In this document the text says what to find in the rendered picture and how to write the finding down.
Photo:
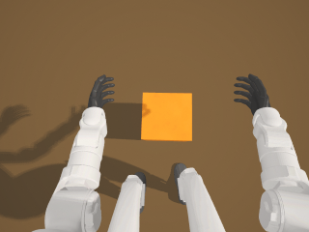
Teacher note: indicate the robot right forearm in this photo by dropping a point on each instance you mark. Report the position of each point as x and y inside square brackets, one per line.
[280, 167]

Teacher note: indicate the right robot upper arm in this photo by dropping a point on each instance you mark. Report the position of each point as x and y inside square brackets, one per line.
[284, 211]

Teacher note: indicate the carton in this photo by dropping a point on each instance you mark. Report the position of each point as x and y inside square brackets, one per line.
[166, 117]

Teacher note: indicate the robot left foot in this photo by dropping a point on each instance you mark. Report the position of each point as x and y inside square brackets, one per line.
[142, 176]

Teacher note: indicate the right robot shin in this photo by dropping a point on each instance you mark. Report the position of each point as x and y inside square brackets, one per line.
[189, 170]

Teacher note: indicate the robot left hand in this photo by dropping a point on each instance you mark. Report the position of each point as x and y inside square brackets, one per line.
[96, 96]

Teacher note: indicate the robot right hand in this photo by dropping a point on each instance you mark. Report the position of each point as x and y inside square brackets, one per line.
[257, 95]

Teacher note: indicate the left robot upper arm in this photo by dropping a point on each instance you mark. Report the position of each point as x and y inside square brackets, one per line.
[73, 210]

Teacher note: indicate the robot left forearm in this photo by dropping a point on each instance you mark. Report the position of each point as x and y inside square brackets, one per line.
[82, 171]

